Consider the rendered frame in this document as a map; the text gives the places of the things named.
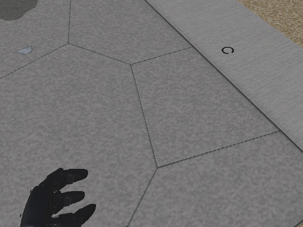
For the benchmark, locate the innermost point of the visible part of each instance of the left robot hand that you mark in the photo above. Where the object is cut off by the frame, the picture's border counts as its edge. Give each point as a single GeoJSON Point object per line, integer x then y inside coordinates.
{"type": "Point", "coordinates": [42, 202]}

